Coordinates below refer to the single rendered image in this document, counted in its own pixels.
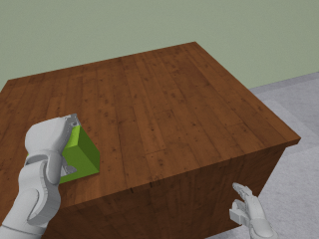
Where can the right robot forearm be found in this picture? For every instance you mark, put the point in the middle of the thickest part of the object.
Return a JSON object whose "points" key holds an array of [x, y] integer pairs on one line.
{"points": [[260, 228]]}

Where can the table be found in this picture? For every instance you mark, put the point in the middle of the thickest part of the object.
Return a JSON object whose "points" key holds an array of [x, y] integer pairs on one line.
{"points": [[174, 130]]}

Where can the left robot hand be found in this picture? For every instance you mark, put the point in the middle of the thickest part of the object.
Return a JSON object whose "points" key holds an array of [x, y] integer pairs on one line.
{"points": [[52, 135]]}

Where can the right robot hand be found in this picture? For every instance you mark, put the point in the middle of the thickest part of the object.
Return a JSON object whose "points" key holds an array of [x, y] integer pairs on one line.
{"points": [[251, 208]]}

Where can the left robot forearm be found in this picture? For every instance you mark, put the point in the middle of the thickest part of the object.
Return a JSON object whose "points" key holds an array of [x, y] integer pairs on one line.
{"points": [[38, 199]]}

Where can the sponge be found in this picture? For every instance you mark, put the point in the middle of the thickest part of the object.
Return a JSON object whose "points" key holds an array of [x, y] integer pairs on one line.
{"points": [[81, 153]]}

